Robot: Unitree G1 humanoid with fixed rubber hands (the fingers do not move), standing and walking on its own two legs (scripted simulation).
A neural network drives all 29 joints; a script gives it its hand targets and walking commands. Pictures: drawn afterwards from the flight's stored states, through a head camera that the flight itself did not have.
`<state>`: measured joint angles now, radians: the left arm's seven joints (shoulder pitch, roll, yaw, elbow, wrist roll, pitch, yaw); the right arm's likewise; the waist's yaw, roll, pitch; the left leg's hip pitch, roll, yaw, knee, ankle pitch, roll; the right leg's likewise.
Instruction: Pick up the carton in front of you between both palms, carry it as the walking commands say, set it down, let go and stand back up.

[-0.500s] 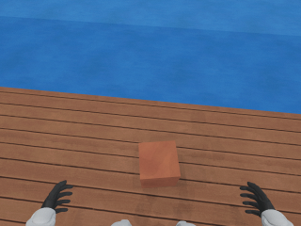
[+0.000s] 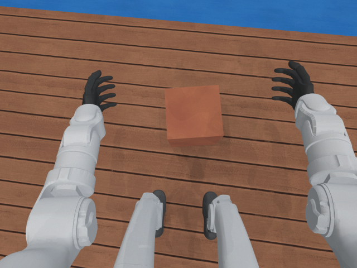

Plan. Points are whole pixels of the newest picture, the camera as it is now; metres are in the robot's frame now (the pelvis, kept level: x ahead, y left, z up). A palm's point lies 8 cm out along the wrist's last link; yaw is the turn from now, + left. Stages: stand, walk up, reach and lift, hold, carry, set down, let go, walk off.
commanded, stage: reach and lift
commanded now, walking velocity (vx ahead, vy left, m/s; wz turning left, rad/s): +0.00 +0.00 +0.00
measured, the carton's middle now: (192, 119) +0.54 -0.01 -0.55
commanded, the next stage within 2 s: none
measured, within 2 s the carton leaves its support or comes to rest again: neither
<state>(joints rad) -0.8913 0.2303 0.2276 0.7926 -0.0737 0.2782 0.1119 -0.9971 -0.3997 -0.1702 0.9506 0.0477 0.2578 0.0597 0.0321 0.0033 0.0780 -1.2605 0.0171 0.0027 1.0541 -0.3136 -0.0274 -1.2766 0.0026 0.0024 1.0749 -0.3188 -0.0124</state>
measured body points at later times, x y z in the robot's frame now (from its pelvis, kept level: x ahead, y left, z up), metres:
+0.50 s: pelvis +0.03 +0.00 -0.05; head +0.37 -0.02 +0.24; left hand +0.54 +0.18 -0.21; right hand +0.58 -0.20 -0.20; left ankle +0.09 +0.14 -0.64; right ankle +0.09 -0.11 -0.64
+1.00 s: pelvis -0.03 +0.01 -0.27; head +0.34 -0.01 -0.02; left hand +0.53 +0.18 -0.43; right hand +0.56 -0.19 -0.43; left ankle +0.08 +0.14 -0.64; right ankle +0.08 -0.11 -0.64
